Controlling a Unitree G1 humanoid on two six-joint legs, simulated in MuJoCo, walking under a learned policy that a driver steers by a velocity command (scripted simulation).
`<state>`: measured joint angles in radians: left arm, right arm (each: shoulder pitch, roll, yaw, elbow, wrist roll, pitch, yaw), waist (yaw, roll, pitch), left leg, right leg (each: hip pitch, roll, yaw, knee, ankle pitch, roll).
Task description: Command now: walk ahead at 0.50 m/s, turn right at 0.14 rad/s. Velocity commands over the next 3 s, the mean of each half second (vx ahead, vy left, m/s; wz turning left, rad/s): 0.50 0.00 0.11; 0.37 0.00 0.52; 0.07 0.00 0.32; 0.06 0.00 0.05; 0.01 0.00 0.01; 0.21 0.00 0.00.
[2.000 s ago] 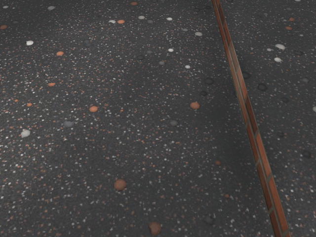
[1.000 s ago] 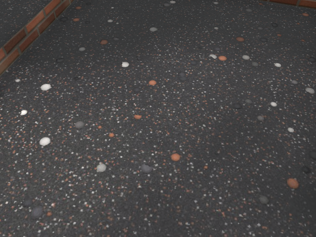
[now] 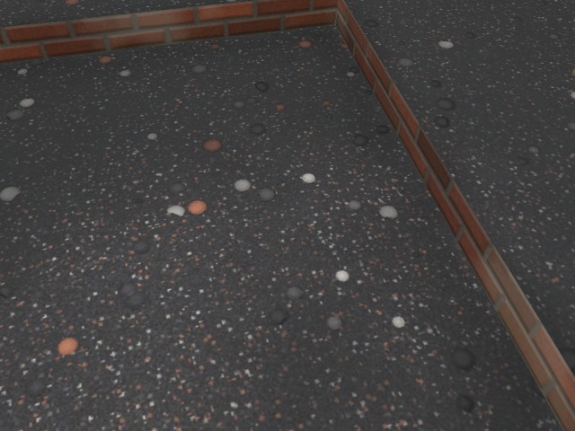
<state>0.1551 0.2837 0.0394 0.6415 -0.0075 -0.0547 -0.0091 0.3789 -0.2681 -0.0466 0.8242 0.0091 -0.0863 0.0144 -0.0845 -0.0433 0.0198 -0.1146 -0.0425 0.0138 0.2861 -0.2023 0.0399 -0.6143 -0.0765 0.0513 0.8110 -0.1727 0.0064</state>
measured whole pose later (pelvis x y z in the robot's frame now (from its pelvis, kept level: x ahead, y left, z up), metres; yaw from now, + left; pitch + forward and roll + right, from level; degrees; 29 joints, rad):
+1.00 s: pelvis +0.48 +0.04 -0.01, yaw +24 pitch +3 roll -1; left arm 0.09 0.32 0.05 0.69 0.02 -0.05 0.03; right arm 0.22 -0.31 -0.07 0.68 0.01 -0.01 0.00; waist -0.03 -0.02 0.08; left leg -0.30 -0.11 -0.09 0.41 -0.15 0.09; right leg -0.66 -0.06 0.10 0.98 -0.29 0.09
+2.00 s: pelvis +0.60 +0.08 -0.01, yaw +33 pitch -2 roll +0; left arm 0.14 0.25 0.04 0.95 0.00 0.01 0.03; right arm 0.25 -0.23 -0.02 0.88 0.00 0.00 -0.03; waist 0.00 0.00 0.04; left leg -0.12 -0.02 -0.05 0.52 -0.36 0.00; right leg -0.24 -0.01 0.05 0.53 -0.26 0.04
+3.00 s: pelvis +0.68 +0.09 +0.00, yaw +32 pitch +0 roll +1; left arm 0.41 0.20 0.02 1.12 -0.01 -0.11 -0.02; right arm 0.26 -0.26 -0.05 0.98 0.03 -0.09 -0.01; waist 0.04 0.03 -0.01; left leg -0.47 0.04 -0.01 1.09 -0.27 0.07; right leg -0.08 0.03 -0.03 0.35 -0.27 -0.05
